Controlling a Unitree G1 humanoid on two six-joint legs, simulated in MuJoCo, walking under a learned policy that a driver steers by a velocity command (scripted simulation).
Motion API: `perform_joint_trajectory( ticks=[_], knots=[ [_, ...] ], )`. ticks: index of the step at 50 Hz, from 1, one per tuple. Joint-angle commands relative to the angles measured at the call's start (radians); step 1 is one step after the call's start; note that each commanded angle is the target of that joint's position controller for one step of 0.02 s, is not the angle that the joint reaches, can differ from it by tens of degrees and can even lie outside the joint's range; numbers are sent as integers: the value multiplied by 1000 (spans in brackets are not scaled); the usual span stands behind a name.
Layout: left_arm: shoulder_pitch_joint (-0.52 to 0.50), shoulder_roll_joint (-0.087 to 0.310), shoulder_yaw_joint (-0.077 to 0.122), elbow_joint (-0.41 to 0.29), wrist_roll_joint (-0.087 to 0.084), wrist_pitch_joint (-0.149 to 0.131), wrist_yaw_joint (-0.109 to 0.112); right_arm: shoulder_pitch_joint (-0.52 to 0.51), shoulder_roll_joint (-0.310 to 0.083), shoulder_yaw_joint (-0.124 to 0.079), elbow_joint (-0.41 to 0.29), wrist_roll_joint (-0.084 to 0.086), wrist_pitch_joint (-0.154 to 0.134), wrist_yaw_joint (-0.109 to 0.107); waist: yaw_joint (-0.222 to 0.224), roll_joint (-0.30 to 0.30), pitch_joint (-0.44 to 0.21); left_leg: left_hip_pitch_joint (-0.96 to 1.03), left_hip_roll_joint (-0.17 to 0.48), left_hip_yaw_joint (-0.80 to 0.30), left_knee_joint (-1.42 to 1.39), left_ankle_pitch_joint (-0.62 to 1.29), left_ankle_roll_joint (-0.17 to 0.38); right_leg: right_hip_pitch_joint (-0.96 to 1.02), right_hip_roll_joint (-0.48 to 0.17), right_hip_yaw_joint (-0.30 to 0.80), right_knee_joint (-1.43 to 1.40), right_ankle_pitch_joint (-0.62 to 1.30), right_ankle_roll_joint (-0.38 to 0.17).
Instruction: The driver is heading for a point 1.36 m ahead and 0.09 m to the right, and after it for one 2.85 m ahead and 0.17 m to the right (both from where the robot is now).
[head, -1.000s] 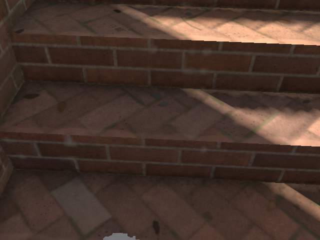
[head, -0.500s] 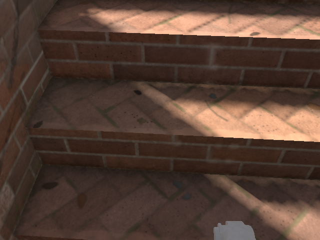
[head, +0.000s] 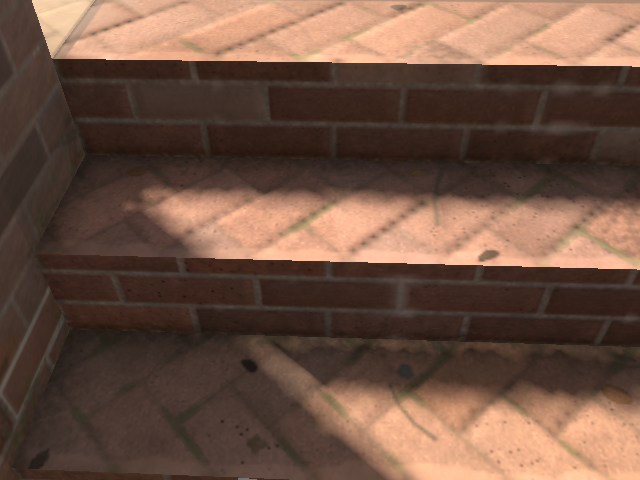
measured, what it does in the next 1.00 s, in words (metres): climbs: left foot 0.19 m higher, then right foot 0.19 m higher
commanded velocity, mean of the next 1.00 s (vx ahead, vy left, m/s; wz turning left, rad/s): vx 0.50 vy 0.00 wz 0.00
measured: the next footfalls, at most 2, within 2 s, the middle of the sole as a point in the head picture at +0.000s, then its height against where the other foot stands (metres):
left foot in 0.22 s outside the picture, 0.19 m higher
right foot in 0.80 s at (395, 411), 0.19 m higher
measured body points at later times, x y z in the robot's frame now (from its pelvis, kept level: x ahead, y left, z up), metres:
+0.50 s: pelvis +0.23 +0.06 +0.18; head +0.22 +0.07 +0.63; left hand +0.30 +0.30 +0.03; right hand +0.18 -0.15 +0.02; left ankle +0.25 +0.15 -0.53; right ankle +0.22 -0.11 -0.29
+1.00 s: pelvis +0.44 -0.01 +0.33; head +0.44 -0.02 +0.78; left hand +0.56 +0.21 +0.19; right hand +0.44 -0.24 +0.17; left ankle +0.38 +0.19 -0.18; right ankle +0.48 -0.08 -0.34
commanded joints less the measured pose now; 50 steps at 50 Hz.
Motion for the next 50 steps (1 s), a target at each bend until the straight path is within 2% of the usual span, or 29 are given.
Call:
perform_joint_trajectory(
  ticks=[1,5,7,8,10,11,12,13,14,15,16,18,19,21,22,26,29,32,34,35,36,37,39,41,43,45,46,49,50],
  knots=[
    [-61,-28,-26,-64,29,-40,6,-79,79,44,-64,-21,8,-2,-37,-80,95,-227,16,85,254,-49,63,26,-231,247,-338,78,-136],
    [112,-5,-35,-26,56,-47,-20,-325,37,63,-207,-4,34,-65,26,-93,72,-279,145,198,-198,11,14,189,-271,240,-450,95,-141],
    [27,47,-24,-65,-5,-39,-56,-518,18,71,-282,-26,77,-50,24,-107,111,180,170,334,-614,-254,-7,-98,-280,144,-662,308,-167],
    [55,102,-20,-75,-42,-59,-64,-530,49,71,-295,-30,78,-20,11,-235,79,411,79,429,-599,-329,-72,-170,-286,147,-674,640,-230],
    [53,249,16,-50,-64,-85,-61,-337,60,65,-250,-17,84,-1,-89,-271,34,351,6,423,-763,-289,-100,239,-362,97,-473,1450,-269],
    [88,247,34,-29,-84,-93,-60,-272,29,53,-234,-20,74,-4,-93,-280,-5,326,-47,427,-941,-402,-100,461,-354,84,-361,1664,-255],
    [178,228,42,9,-36,-93,-72,-209,11,46,-212,-18,68,-11,-58,-247,-123,502,-43,370,-934,-277,-56,462,-332,49,-237,1821,-217],
    [217,179,45,37,13,-87,-92,-44,-15,44,-153,-4,74,-19,-80,-180,-228,793,6,194,-1024,-198,-5,259,-301,107,-67,1699,-197],
    [162,151,44,11,8,-66,-104,114,-80,19,-109,-4,75,-32,-141,-101,-232,954,73,-26,-1248,-467,31,29,-218,150,93,1422,-194],
    [25,45,32,-7,-14,-35,-118,276,-167,-21,-31,-45,69,-56,-202,68,-120,1054,178,-334,-1551,-666,77,-305,-87,179,372,643,-163],
    [17,44,48,-18,-24,-12,-113,326,-184,-30,-23,-46,44,-61,-183,176,-132,978,293,-655,-1743,-876,82,-412,-72,364,913,479,-103],
    [-91,42,62,-64,-68,-18,-43,211,-87,-24,47,0,-4,-53,-81,112,59,817,268,-497,-1721,-868,-3,-606,-28,439,1292,504,-139],
    [-149,43,60,-102,-85,-34,-21,142,-15,-7,75,-3,-14,-52,-40,-15,52,839,247,-378,-1703,-754,-57,-677,-9,466,1349,507,-175],
    [-128,-9,39,-127,-75,-28,-5,-5,86,21,82,4,-23,-51,54,-74,51,814,194,-145,-1703,-502,-110,-737,-31,450,1309,489,-208],
    [-111,7,38,-141,-66,-16,-6,28,97,27,94,-24,-31,-43,82,-87,35,830,176,-35,-1701,-373,-125,-763,-53,395,1275,511,-197],
    [-255,12,12,-225,-67,9,-20,155,88,29,102,-55,-47,-25,58,43,51,887,198,51,-1818,-341,-19,-963,-99,204,1697,236,-186],
    [-369,-7,-25,-302,-48,-4,0,334,96,46,184,-80,-52,-37,14,-11,84,1030,218,31,-1813,-396,-32,-1208,-147,211,1736,231,-245],
    [-557,46,-31,-436,-79,23,26,390,67,52,190,-112,-70,-25,-13,-52,78,1015,251,82,-1936,-381,-47,-1147,-235,144,1355,289,-214],
    [-723,71,-22,-506,-65,62,23,368,47,47,143,-64,-64,-3,-43,-9,126,857,273,150,-2087,-309,-13,-948,-241,48,1071,66,-158],
    [-725,24,-41,-505,-60,83,4,373,21,50,137,-41,-44,16,-32,57,111,699,267,173,-2149,-275,19,-698,-202,19,1034,3,-157],
    [-730,5,-40,-493,-44,78,-21,356,9,51,119,-15,-57,24,-30,90,120,689,262,189,-2175,-130,40,-562,-159,-49,995,-37,-123],
    [-659,-6,-44,-483,-37,89,-26,349,-35,47,147,-20,-70,30,35,85,100,806,307,183,-2081,423,50,-532,-140,-27,965,92,-147],
    [-586,-13,-40,-466,-26,73,-50,399,-120,11,167,27,-101,15,59,99,16,1265,305,247,-1904,1110,43,-599,-52,-101,697,-87,-123],
    [-475,39,-27,-449,-27,68,-32,509,-99,-2,205,-27,-112,28,30,107,-186,1282,256,293,-1721,1368,-21,-271,-58,13,674,220,-169],
    [-325,116,-3,-380,-47,92,-8,463,-42,-10,189,-41,-94,54,106,-46,-173,894,167,208,-1496,1046,-21,26,-102,292,367,-72,-202],
    [-40,233,49,-275,5,82,20,294,54,-9,164,-50,-62,75,207,-293,-90,482,26,28,-840,102,-115,145,-279,914,-202,-418,-294],
    [-6,218,46,-236,-16,54,27,253,1,-35,161,-8,-51,57,183,-312,-33,329,-29,-146,-401,149,-107,89,-299,1028,-254,-559,-209],
    [-206,132,53,-157,-64,1,-7,164,35,-26,114,44,-67,-8,-4,-21,80,50,-103,-213,-95,194,-27,34,-292,664,-154,80,24],
    [-237,88,36,-130,-27,0,-24,181,47,-12,101,41,-58,-20,-64,41,39,33,-65,-164,-136,225,-36,19,-285,518,-120,274,43]
  ],
)
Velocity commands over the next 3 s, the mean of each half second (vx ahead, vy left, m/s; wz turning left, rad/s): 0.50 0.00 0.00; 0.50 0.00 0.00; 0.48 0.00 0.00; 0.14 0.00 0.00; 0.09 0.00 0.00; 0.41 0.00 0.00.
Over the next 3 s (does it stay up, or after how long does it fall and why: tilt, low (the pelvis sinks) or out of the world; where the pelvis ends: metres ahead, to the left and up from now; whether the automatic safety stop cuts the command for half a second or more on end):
stays up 1.01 -0.04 0.76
